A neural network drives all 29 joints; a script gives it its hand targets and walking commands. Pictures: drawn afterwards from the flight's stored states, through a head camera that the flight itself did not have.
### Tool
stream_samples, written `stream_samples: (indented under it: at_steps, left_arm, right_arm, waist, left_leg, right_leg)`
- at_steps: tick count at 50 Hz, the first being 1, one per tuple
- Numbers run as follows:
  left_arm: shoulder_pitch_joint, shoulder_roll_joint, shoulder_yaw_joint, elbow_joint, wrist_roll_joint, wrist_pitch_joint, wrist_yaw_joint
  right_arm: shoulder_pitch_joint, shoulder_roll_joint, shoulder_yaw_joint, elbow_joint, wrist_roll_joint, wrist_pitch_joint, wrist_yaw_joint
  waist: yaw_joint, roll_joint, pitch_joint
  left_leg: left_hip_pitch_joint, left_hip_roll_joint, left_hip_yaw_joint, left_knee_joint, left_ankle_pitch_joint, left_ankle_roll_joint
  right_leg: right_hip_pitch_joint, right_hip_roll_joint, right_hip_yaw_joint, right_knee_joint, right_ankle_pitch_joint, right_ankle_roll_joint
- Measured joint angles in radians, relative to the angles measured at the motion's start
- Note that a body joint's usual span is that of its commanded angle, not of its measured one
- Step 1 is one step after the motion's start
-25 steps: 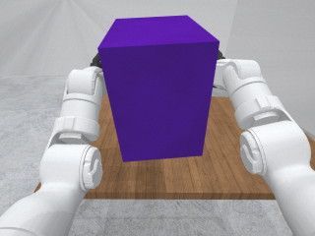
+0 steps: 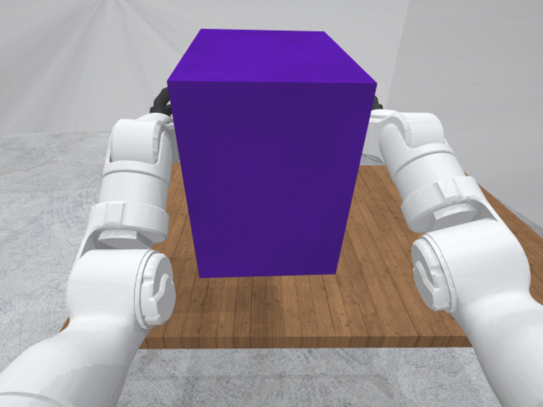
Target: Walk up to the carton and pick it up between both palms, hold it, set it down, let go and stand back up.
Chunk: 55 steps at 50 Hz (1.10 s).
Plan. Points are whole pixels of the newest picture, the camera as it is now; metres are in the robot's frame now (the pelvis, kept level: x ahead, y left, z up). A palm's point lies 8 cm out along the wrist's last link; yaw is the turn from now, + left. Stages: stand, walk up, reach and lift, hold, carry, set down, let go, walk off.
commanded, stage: hold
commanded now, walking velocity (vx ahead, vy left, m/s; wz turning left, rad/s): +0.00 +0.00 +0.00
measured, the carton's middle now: (265, 147) +0.40 +0.01 +0.28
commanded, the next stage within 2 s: none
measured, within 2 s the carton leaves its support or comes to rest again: neither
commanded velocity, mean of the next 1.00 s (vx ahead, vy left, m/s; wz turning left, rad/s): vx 0.00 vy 0.00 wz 0.00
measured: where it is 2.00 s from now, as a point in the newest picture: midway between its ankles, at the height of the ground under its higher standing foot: outside the picture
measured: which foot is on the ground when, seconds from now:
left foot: down 0.00-1.00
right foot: down 0.00-1.00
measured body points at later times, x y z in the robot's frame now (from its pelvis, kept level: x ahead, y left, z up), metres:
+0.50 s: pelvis -0.01 +0.01 +0.00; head -0.12 +0.03 +0.43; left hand +0.38 +0.16 +0.30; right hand +0.37 -0.13 +0.33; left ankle +0.04 +0.13 -0.74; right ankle -0.01 -0.13 -0.74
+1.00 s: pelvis -0.02 +0.00 +0.00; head -0.13 +0.03 +0.43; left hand +0.37 +0.16 +0.31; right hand +0.36 -0.13 +0.33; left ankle +0.04 +0.13 -0.74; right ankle -0.01 -0.13 -0.74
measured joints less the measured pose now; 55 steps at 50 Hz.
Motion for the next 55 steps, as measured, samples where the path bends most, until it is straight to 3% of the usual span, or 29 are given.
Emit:
stream_samples:
  at_steps: [14, 35, 42, 51, 55]
  left_arm:
    - [0.119, -0.044, -0.001, -0.14, 0.018, 0.024, 0.001]
    - [-0.022, -0.013, 0.032, 0.023, 0.014, 0.006, -0.001]
    - [-0.057, 0.006, -0.003, 0.077, 0.003, -0.012, 0.002]
    - [-0.077, 0.006, 0.005, 0.133, 0.003, -0.037, 0.004]
    - [-0.061, 0.011, -0.024, 0.105, -0.009, -0.039, 0.007]
  right_arm:
    - [0.063, -0.003, 0.015, -0.08, 0.026, 0.021, -0.021]
    - [-0.062, -0.002, -0.04, 0.07, -0.027, 0.011, 0.007]
    - [-0.079, -0.004, -0.06, 0.107, -0.036, -0.009, 0.018]
    - [-0.084, -0.004, -0.055, 0.136, -0.048, -0.018, 0.029]
    - [-0.07, -0.006, -0.044, 0.115, -0.04, -0.027, 0.032]
  waist:
    - [-0.011, 0.01, 0.009]
    - [-0.005, -0.005, -0.013]
    - [-0.007, -0.013, -0.01]
    - [0.002, -0.016, -0.002]
    - [-0.002, -0.013, -0.004]
  left_leg:
    - [0.021, -0.006, 0.003, 0.008, -0.01, 0.007]
    - [-0.021, -0.009, 0.005, 0.01, 0.014, 0.01]
    - [-0.031, -0.01, -0.004, 0.012, 0.02, 0.007]
    - [-0.029, -0.004, -0.001, 0.007, 0.024, 0.004]
    - [-0.04, -0.003, -0.008, 0.01, 0.025, 0.001]
  right_leg:
    - [0.029, -0.006, 0.003, -0.008, -0.001, 0.008]
    - [-0.028, -0.008, 0.006, 0.023, 0.007, 0.008]
    - [-0.04, -0.009, -0.002, 0.035, 0.005, 0.006]
    - [-0.041, -0.003, 0.001, 0.032, 0.011, 0.002]
    - [-0.045, 0.0, -0.005, 0.026, 0.013, 0.001]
